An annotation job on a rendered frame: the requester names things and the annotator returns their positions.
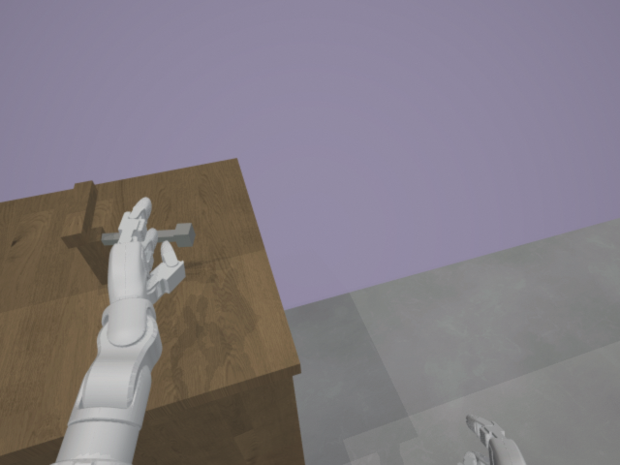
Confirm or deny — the left robot hand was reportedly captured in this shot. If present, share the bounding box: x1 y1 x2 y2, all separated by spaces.
108 197 186 304

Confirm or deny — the right robot hand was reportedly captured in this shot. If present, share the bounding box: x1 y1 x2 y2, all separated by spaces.
457 415 526 465

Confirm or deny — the counter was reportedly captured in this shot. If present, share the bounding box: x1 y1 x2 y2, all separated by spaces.
0 158 305 465

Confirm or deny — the left robot forearm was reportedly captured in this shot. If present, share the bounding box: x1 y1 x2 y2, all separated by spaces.
50 297 162 465

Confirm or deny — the tap lever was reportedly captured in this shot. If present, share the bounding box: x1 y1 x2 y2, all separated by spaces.
101 223 196 247

